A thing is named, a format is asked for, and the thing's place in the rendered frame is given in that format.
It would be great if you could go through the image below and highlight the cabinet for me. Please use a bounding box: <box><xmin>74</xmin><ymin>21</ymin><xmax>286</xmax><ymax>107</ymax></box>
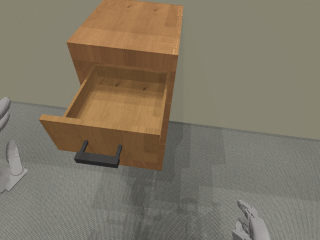
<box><xmin>66</xmin><ymin>0</ymin><xmax>184</xmax><ymax>171</ymax></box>

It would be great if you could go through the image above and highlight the left robot hand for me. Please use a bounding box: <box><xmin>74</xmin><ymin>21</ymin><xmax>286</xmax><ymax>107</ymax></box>
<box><xmin>0</xmin><ymin>97</ymin><xmax>28</xmax><ymax>195</ymax></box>

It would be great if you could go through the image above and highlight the handle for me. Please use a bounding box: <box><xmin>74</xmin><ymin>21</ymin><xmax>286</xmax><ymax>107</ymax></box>
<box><xmin>74</xmin><ymin>140</ymin><xmax>122</xmax><ymax>169</ymax></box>

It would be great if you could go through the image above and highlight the drawer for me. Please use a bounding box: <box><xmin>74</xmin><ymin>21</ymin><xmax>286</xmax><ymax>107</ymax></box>
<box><xmin>39</xmin><ymin>64</ymin><xmax>170</xmax><ymax>163</ymax></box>

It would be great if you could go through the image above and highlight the right robot hand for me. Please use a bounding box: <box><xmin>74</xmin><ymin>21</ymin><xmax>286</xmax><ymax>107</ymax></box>
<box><xmin>232</xmin><ymin>199</ymin><xmax>271</xmax><ymax>240</ymax></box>

